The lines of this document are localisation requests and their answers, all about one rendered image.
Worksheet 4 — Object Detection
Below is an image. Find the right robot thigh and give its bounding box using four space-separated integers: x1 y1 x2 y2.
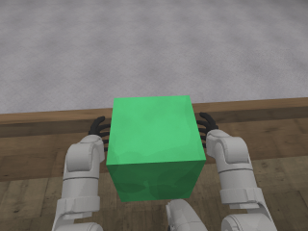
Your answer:
166 198 208 231

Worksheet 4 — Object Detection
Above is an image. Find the robot left forearm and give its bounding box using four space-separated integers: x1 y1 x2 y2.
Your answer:
51 135 105 231

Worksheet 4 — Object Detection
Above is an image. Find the robot left hand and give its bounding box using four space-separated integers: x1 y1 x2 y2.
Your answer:
88 116 111 152

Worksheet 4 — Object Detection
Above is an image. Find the right robot upper arm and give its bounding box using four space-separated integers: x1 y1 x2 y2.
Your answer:
221 213 276 231

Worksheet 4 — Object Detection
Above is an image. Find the carton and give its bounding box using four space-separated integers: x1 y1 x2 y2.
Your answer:
106 95 206 202

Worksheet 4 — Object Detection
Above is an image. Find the robot right hand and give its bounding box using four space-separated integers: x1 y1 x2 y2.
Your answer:
196 112 218 148

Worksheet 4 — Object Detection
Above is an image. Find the robot right forearm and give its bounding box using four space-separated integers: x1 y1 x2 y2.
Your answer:
206 129 277 231

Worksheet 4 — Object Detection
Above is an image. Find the right robot shin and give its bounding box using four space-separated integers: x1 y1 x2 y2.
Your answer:
170 198 180 231

